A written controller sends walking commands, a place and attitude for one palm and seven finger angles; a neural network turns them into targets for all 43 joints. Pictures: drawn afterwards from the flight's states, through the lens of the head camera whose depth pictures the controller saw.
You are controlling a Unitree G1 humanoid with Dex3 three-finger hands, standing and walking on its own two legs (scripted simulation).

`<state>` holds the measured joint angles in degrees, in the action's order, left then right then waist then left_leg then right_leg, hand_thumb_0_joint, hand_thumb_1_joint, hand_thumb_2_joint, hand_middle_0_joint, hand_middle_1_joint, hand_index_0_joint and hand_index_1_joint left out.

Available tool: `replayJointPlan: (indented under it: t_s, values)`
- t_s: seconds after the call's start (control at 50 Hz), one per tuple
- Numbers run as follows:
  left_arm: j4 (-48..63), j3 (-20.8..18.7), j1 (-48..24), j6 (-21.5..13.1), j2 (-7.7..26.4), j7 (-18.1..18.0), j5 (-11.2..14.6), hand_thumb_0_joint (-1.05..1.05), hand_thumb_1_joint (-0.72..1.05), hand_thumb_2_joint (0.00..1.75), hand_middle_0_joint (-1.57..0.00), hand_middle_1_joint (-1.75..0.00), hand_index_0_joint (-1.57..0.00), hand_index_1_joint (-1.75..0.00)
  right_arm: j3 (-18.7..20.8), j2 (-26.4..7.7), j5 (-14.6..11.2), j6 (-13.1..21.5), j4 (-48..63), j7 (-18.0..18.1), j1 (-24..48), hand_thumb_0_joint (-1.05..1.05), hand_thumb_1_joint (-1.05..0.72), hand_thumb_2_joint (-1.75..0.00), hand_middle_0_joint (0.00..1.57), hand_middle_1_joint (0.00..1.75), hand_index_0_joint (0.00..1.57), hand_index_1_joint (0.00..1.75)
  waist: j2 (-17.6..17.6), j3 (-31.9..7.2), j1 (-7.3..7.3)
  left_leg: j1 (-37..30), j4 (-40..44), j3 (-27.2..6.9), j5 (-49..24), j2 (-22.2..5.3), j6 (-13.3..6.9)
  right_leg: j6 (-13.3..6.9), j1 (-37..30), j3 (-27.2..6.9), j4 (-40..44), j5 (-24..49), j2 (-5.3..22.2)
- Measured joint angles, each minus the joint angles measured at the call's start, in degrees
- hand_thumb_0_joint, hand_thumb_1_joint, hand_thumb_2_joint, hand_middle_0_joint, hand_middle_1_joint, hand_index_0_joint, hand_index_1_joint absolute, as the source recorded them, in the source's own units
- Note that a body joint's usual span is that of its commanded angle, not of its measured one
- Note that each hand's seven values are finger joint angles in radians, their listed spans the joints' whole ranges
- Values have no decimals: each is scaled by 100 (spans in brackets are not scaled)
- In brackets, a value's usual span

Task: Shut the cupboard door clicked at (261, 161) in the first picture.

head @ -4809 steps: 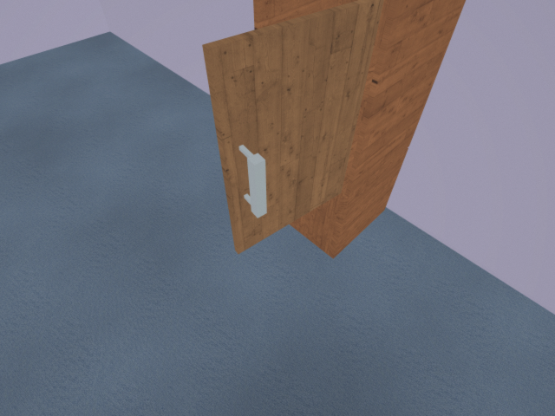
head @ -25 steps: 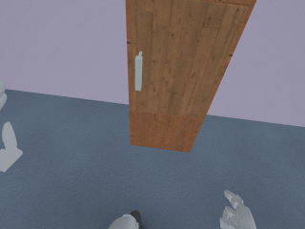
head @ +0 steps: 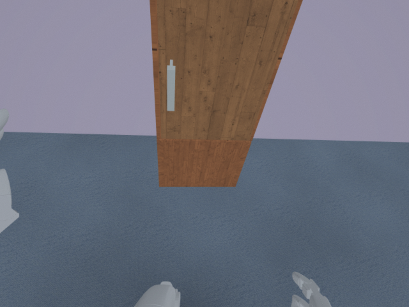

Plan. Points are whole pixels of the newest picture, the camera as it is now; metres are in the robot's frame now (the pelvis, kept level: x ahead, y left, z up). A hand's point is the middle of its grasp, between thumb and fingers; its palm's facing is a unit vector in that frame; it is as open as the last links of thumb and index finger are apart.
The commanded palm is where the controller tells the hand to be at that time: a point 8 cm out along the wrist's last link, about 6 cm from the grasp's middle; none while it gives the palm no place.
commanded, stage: stop stepping back and stand still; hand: left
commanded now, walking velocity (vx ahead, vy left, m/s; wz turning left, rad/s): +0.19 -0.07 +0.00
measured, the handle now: (171, 85) +0.81 +0.16 -0.03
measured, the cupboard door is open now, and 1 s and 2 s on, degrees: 0 0 0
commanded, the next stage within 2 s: let the arm hang, fingers relaxed in 1.64 s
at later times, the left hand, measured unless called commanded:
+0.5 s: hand out of the picture +0.13 +0.29 +0.21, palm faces +0.50 -0.70 -0.51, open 7.4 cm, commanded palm +0.08 +0.33 +0.19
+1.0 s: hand out of the picture +0.18 +0.33 +0.19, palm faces +0.44 -0.71 -0.55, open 7.4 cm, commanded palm +0.12 +0.36 +0.19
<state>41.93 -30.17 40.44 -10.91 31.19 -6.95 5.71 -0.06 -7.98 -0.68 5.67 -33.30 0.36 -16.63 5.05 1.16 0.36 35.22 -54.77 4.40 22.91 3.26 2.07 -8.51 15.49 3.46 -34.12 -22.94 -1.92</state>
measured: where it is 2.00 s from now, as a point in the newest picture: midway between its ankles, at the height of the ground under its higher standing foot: outside the picture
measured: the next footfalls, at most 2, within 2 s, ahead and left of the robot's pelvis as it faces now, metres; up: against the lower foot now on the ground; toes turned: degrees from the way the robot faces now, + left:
left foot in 0.12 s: +0.09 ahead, +0.16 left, +0.00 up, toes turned +5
right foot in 0.36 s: -0.01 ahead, -0.05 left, +0.00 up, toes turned +1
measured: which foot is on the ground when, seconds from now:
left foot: up 0.00-0.10, down 0.12-0.36, up 0.38-0.62, down 0.64-1.00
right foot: down 0.00-0.12, up 0.14-0.34, down 0.36-1.00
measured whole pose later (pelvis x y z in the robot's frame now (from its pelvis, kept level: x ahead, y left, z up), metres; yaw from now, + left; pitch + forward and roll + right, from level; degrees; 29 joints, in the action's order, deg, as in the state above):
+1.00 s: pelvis +0.00 +0.06 +0.01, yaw +3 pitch +2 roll -1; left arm 29.8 -28.0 34.7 -12.2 28.2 -9.5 3.9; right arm -0.9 -10.2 -1.3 2.9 -33.2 3.0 -9.9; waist -0.5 -0.1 1.4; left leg 16.0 -30.9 5.8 16.8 -2.5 -0.6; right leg -0.7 10.6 2.8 -28.0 -19.3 -0.5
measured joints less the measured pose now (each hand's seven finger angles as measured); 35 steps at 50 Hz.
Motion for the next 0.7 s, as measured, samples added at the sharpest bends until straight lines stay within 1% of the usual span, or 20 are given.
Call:
replayJointPlan:
  t_s: [0.02, 0.04, 0.08, 0.12, 0.14, 0.16, 0.18, 0.22, 0.26, 0.3, 0.34, 0.36, 0.4, 0.44, 0.48, 0.52, 0.58, 0.64, 0.66, 0.7]
  values:
    - [85, -3, 88, -69, 38, 63, -31, 2, 89, 90, -21, -30, -20, -31, 2, -44, 43, -71, -97, 39, 52, 1, -90, -90, 21, 30, 20, 30, -39, 21, -89, 54, -631, -86, 67, -85, -100, 149, 74, 5, -108, 437, 55]
    - [44, 23, -8, -150, 110, 97, -92, 2, 88, 90, -21, -30, -21, -31, -17, -72, 101, -147, -221, 83, 73, 1, -90, -90, 21, 30, 20, 30, -65, -7, -138, -62, -734, -119, 100, -228, -134, 326, 94, 30, -184, 530, 109]
    - [-306, 115, -460, -261, 165, 30, -217, 1, 88, 90, -22, -31, -21, -31, -60, -133, 128, -233, -406, 155, 23, 1, -90, -90, 21, 30, 20, 30, -125, -225, -152, -575, 85, -164, 119, -523, -226, 515, 165, 190, -383, 126, 278]
    - [-797, 167, -995, -200, -30, -114, -218, 1, 88, 90, -22, -31, -21, -31, -51, -314, 105, -193, -395, 255, -21, 1, -90, -90, 21, 30, 20, 30, -404, -432, -90, -1111, 1232, -377, 229, -762, -258, 562, 430, 274, -895, -536, 281]
    - [-1118, 172, -1311, -152, -182, -183, -203, 1, 88, 90, -22, -31, -21, -31, -17, -374, 105, -183, -403, 315, 66, 1, -90, -90, 21, 30, 20, 30, -528, -381, -10, -1024, 1241, -418, -321, -752, -207, 612, 607, 193, -1338, -763, 250]
    - [-1454, 153, -1591, -92, -330, -227, -211, 1, 88, 90, -22, -31, -21, -31, 3, -371, 113, -190, -451, 360, 194, 1, -90, -90, 21, 30, 20, 30, -567, -260, 20, -988, 1121, -403, -579, -705, -201, 655, 773, 10, -1790, -724, 202]
    - [-1759, 119, -1784, -34, -440, -238, -221, 1, 88, 90, -22, -30, -21, -31, 1, -329, 108, -210, -490, 375, 306, 1, -90, -90, 21, 30, 20, 30, -553, -144, 25, -1037, 1119, -345, -692, -666, -218, 689, 907, -126, -2109, -574, 172]
    - [-2108, 111, -1820, 148, -599, -227, -193, 1, 89, 90, -21, -30, -21, -31, -38, -212, 99, -263, -462, 317, 399, 1, -90, -90, 21, 30, 20, 30, -523, -49, 75, -1158, 1334, -272, -819, -649, -250, 738, 1038, -183, -2280, -333, 106]
    - [-2041, 262, -1614, 363, -766, -191, -189, 1, 89, 90, -21, -30, -20, -31, -75, -105, 98, -266, -367, 233, 360, 1, -90, -90, 21, 30, 20, 30, -507, -30, 101, -1263, 1649, -244, -957, -689, -245, 756, 957, -67, -2055, -147, 39]
    - [-1704, 541, -1324, 451, -926, -164, -211, 2, 89, 90, -21, -30, -20, -31, -106, -50, 102, -258, -260, 172, 272, 1, -90, -90, 21, 30, 20, 30, -520, -38, 103, -1280, 1868, -244, -965, -770, -232, 735, 638, 137, -1524, -104, -38]
    - [-1223, 798, -1030, 468, -929, -151, -266, 2, 89, 90, -21, -30, -20, -31, -127, -31, 108, -253, -147, 148, 178, 1, -90, -90, 21, 30, 20, 30, -478, -93, 98, -1117, 1822, -228, -627, -804, -198, 629, 160, 273, -806, -349, -99]
    - [-938, 831, -885, 446, -816, -155, -293, 2, 89, 90, -21, -30, -20, -31, -134, -22, 106, -253, -73, 147, 139, 1, -90, -90, 21, 30, 20, 30, -355, -162, 89, -907, 1621, -172, -241, -740, -188, 491, -77, 182, -327, -655, -68]
    - [-565, 846, -816, 308, -711, -162, -323, 2, 89, 90, -21, -30, -20, -31, -75, -109, 93, -274, -156, 177, 277, 1, -90, -90, 21, 30, 20, 30, -347, -71, -46, -444, 603, -312, 168, -688, -171, 294, 29, 183, -148, 14, -63]
    - [-490, 725, -816, 114, -580, -176, -329, 2, 88, 90, -22, -30, -21, -31, 1, -212, 119, -297, -396, 233, 405, 1, -90, -90, 21, 30, 20, 30, -423, 19, -81, -226, -287, -409, 52, -626, -139, 315, -35, 273, -65, 312, -60]
    - [-643, 482, -753, -21, -460, -247, -314, 2, 88, 90, -22, -31, -21, -31, 71, -275, 87, -356, -504, 285, 396, 1, -90, -90, 21, 30, 20, 30, -417, -98, -132, -242, -543, -328, -148, -567, -120, 378, -113, 216, 133, 379, -4]
    - [-980, 265, -702, -104, -446, -314, -285, 1, 88, 90, -22, -31, -21, -31, 114, -357, 62, -361, -497, 349, 338, 1, -90, -90, 21, 30, 20, 30, -442, -246, -149, -452, -226, -203, -250, -552, -133, 430, -192, 120, 348, 437, 58]
    - [-1604, 216, -838, -71, -548, -406, -265, 1, 88, 90, -22, -30, -21, -31, 157, -527, 18, -250, -443, 433, 251, 1, -90, -90, 21, 30, 20, 30, -539, -327, -130, -1085, 992, -38, -346, -521, -241, 522, -315, 65, 461, 429, 171]
    - [-1990, 446, -1049, 61, -787, -449, -247, 1, 89, 90, -21, -30, -21, -31, 200, -721, 10, -126, -413, 472, 204, 1, -90, -90, 21, 30, 20, 30, -756, -326, -100, -1829, 2244, -40, -784, -565, -336, 631, -353, 144, 231, 207, 152]
    - [-2077, 546, -1142, 106, -870, -442, -247, 1, 89, 90, -21, -30, -20, -31, 228, -715, 3, -114, -460, 482, 249, 1, -90, -90, 21, 30, 20, 30, -725, -290, -82, -1892, 2302, -49, -685, -523, -259, 667, -340, 151, 99, 107, 202]
    - [-2143, 751, -1262, 215, -1054, -409, -270, 1, 89, 90, -21, -30, -20, -31, 216, -657, -28, -154, -492, 476, 347, 1, -90, -90, 20, 30, 20, 30, -609, -200, -116, -1957, 2236, 8, -572, -462, -222, 694, -397, 78, 45, 74, 266]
